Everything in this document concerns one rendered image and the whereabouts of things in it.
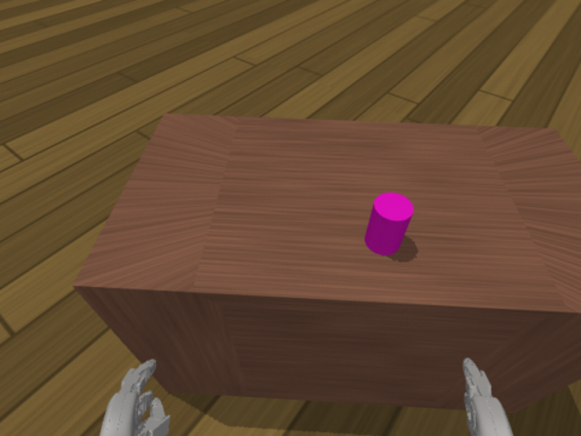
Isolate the left robot hand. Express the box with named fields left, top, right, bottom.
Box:
left=100, top=359, right=170, bottom=436

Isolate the can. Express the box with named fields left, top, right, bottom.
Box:
left=365, top=193, right=414, bottom=255

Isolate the right robot hand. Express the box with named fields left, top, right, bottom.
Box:
left=463, top=358, right=514, bottom=436

